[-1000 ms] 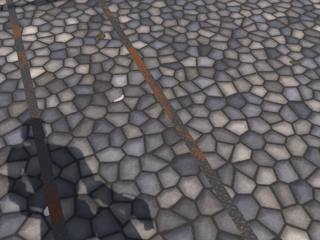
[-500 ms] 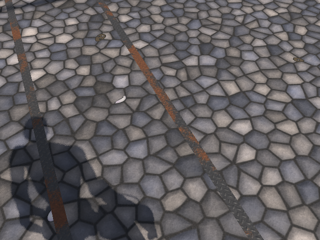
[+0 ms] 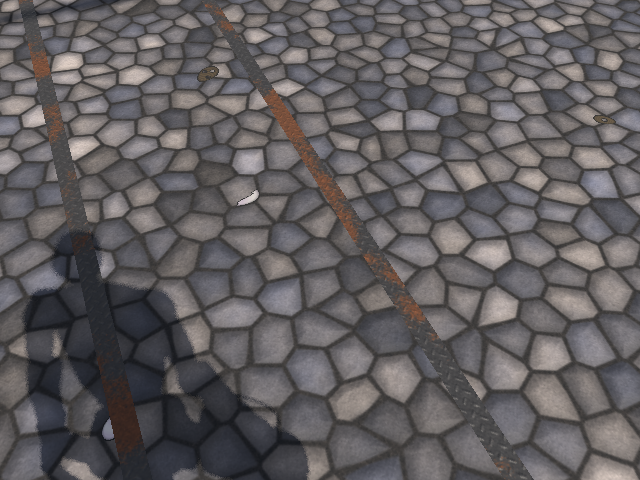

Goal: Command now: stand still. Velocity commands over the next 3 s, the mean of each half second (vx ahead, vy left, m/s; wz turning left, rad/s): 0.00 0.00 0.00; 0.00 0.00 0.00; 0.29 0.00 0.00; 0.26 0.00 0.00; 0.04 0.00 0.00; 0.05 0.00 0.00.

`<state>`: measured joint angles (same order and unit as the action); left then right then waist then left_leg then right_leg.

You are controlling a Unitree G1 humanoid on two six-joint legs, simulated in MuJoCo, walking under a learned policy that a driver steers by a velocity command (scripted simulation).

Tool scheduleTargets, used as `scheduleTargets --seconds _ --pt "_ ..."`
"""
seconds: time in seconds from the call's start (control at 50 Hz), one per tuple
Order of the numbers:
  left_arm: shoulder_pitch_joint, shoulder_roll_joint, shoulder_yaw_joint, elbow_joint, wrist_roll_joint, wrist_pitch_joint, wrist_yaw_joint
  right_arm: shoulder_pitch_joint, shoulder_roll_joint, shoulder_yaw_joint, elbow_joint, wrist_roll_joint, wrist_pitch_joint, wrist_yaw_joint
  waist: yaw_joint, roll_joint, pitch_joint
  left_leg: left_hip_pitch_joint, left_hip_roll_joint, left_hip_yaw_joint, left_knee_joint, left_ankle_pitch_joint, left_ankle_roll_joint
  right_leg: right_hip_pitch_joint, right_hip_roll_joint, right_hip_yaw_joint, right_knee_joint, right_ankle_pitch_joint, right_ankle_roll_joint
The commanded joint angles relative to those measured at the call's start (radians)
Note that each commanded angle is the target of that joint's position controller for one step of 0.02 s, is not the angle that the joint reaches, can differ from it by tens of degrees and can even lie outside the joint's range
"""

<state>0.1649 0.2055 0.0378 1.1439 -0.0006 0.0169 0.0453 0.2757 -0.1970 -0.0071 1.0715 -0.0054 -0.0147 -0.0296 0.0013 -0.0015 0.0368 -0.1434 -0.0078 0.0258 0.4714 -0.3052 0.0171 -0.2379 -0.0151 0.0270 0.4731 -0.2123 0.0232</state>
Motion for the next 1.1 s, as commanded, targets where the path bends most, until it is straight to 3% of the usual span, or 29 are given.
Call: scheduleTargets --seconds 0.02,0.42,1.0,1.02,1.06,1.1 --pt "0.017 0.099 0.011 -0.018 0.0 -0.007 0.003 0.059 -0.095 -0.015 -0.017 0.001 -0.006 -0.003 0.0 0.006 0.008 -0.11 0.04 -0.04 -0.116 0.107 0.012 0.07 -0.015 0.011 -0.052 0.13 -0.034" --pt "0.066 0.084 0.0 -0.001 -0.002 -0.007 0.008 0.116 -0.074 -0.012 -0.007 0.003 -0.007 -0.002 0.0 0.006 0.015 -0.106 0.037 -0.041 -0.117 0.137 0.017 0.061 -0.015 0.007 -0.05 0.139 -0.029" --pt "0.115 0.069 -0.001 -0.006 -0.005 -0.009 0.012 0.156 -0.056 -0.015 -0.007 0.006 -0.008 -0.003 0.0 0.006 0.026 -0.102 0.035 -0.043 -0.116 0.159 0.021 0.057 -0.017 0.003 -0.045 0.146 -0.024" --pt "0.132 0.057 -0.004 0.003 -0.004 -0.008 0.013 0.175 -0.05 -0.014 0.003 0.006 -0.006 -0.005 -0.001 0.014 0.002 -0.091 0.03 -0.04 -0.128 0.056 0.026 0.066 -0.001 -0.016 -0.037 0.059 -0.024" --pt "0.125 0.059 0.001 -0.003 -0.014 -0.01 0.014 0.179 -0.106 -0.034 -0.003 0.02 0.0 -0.012 -0.014 0.074 0.047 -0.116 0.064 -0.114 -0.178 -0.327 0.08 -0.026 0.062 -0.089 0.071 -0.228 -0.033" --pt "0.051 0.046 -0.002 -0.051 -0.013 -0.037 0.003 0.213 -0.175 -0.059 -0.013 0.032 -0.01 -0.015 -0.049 0.176 0.131 -0.112 0.253 -0.366 -0.308 -0.571 0.187 -0.21 0.043 -0.102 0.269 -0.251 -0.05"
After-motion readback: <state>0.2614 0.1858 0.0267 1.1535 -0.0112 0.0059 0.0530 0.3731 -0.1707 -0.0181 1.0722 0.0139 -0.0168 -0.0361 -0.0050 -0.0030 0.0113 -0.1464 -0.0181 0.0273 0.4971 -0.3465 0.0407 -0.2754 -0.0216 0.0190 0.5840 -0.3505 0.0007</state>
